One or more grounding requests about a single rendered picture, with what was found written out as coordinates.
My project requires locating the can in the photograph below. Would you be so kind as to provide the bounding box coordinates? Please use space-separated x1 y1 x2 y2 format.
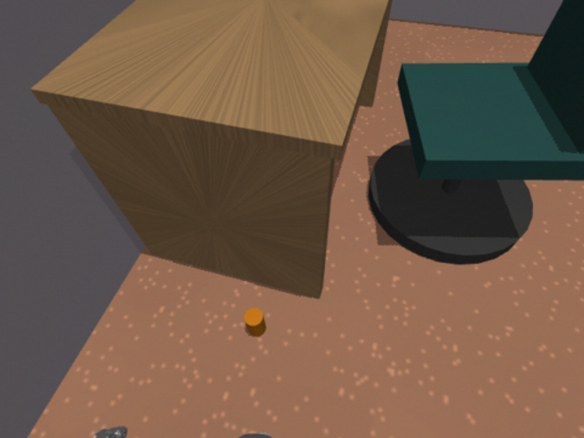
245 308 266 337

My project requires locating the desk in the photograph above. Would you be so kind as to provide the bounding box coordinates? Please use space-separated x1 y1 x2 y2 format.
31 0 392 299

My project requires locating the office chair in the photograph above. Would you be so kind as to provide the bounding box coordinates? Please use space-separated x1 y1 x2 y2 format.
369 0 584 265

